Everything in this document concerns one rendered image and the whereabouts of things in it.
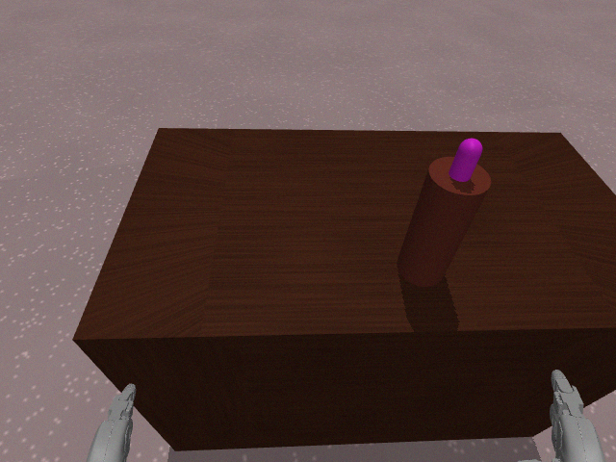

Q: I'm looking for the left robot hand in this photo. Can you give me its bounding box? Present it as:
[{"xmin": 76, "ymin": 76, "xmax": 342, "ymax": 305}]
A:
[{"xmin": 87, "ymin": 383, "xmax": 136, "ymax": 462}]

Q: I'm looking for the bottle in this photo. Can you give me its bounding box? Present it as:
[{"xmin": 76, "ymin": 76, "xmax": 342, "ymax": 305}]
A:
[{"xmin": 397, "ymin": 139, "xmax": 491, "ymax": 287}]

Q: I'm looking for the right robot hand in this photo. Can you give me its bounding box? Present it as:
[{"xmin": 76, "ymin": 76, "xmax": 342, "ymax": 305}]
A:
[{"xmin": 517, "ymin": 370, "xmax": 605, "ymax": 462}]

